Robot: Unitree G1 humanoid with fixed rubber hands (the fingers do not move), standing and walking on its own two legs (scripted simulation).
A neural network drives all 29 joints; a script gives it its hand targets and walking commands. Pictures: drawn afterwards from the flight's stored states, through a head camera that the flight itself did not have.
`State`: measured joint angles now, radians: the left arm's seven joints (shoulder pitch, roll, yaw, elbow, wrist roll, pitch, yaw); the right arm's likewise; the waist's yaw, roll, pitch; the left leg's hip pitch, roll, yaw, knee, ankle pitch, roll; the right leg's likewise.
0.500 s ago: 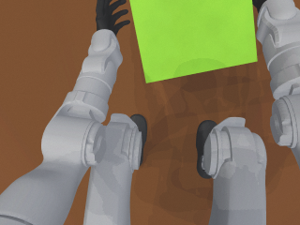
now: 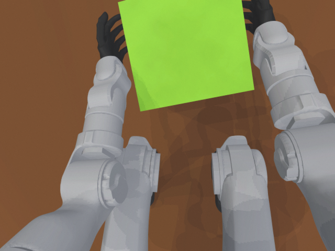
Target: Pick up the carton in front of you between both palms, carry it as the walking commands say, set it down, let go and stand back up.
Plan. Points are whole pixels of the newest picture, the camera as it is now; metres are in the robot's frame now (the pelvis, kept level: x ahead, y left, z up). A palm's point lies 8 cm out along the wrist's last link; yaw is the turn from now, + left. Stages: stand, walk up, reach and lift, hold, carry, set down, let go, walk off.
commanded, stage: reach and lift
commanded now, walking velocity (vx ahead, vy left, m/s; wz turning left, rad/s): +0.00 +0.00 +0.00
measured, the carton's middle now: (186, 59) +0.50 -0.03 -0.21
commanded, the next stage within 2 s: none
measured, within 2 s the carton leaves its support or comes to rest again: neither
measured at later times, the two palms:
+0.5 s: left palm (54, 36) +0.48 +0.12 +0.06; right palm out of the picture +0.49 -0.18 +0.05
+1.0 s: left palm out of the picture +0.45 +0.12 +0.23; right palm out of the picture +0.44 -0.18 +0.21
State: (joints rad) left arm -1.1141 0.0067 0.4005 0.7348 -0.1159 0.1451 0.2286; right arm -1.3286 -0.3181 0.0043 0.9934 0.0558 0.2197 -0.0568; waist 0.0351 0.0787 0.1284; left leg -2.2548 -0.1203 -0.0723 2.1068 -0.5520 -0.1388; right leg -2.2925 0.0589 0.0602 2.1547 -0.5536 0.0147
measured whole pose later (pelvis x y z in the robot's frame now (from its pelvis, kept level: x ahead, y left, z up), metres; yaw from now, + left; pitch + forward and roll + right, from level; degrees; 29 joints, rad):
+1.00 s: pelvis +0.06 +0.01 +0.26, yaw -5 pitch +31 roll +1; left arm -0.55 -0.16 0.42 0.57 0.16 0.27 0.10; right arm -0.61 0.03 -0.31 0.68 -0.17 0.30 -0.04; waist 0.03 0.02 -0.26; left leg -1.32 -0.10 -0.12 1.26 -0.49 -0.05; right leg -1.35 0.09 0.12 1.28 -0.47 0.03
